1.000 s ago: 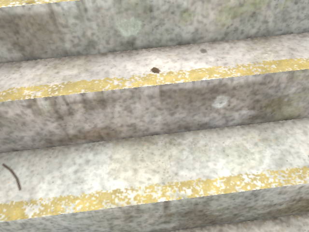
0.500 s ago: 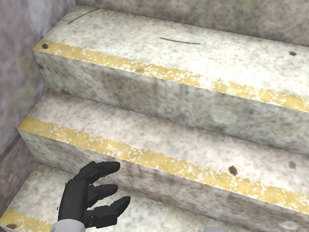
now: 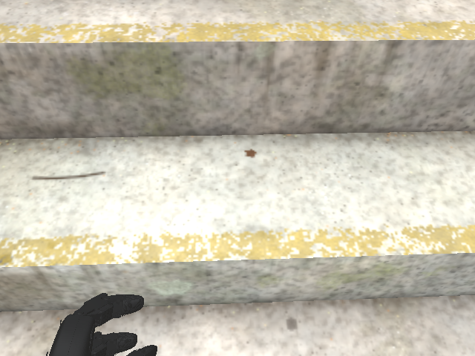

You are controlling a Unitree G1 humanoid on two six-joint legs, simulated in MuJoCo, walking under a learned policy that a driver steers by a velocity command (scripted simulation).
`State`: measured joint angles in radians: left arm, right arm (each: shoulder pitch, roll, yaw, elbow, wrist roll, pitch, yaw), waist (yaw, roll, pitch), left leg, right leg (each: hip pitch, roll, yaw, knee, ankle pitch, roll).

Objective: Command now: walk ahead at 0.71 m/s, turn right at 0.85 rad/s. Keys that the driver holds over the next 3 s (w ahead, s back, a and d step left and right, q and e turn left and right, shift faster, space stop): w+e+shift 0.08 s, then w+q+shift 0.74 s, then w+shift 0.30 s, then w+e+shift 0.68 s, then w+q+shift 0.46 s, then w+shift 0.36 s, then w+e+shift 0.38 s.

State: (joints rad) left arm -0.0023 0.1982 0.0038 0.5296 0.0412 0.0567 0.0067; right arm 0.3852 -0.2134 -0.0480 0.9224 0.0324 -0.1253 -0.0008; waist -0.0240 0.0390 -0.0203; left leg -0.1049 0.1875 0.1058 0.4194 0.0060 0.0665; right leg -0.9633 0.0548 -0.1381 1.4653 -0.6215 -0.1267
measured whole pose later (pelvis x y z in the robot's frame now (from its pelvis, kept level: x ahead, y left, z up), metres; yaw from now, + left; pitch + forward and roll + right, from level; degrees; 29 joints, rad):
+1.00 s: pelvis +0.61 -0.05 +0.56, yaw +27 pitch +3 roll +0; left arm 0.45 0.22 0.07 0.99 0.03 -0.16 0.00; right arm -0.04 -0.19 -0.05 0.58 -0.05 -0.05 0.00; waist 0.00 0.06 -0.07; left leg -1.21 -0.11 -0.13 2.02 -0.21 0.18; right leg -0.14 0.00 -0.16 0.51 -0.41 -0.05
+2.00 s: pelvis +1.22 +0.13 +1.05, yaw +2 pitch +6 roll +3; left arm 0.32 0.26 0.09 0.87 0.02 -0.14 0.00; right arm -0.04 -0.09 0.06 0.56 0.00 -0.09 -0.03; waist -0.05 -0.08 -0.04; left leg -0.77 -0.05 0.06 1.11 -0.48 0.15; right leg -0.46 0.14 0.12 1.22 0.14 -0.07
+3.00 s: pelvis +1.79 +0.20 +1.53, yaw +1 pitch +7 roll +2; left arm -0.41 0.30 0.08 0.45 0.04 -0.07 -0.02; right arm 0.57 -0.31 -0.09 1.04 -0.09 -0.17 -0.11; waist -0.14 0.00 -0.01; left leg -0.21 0.02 0.15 0.50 -0.37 0.00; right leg -1.01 0.16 0.07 2.12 -0.63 -0.09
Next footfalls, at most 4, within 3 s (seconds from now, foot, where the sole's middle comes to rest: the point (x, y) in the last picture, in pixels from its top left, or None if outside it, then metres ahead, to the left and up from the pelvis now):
0.44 left None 0.30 0.01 -0.39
0.72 right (322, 190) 0.60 -0.15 -0.21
1.16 left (156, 15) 0.83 0.16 0.02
1.60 right None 1.07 0.07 0.19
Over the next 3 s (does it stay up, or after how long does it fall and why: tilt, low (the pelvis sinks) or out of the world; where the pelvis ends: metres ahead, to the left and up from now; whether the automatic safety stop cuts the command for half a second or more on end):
stays up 1.79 0.20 1.53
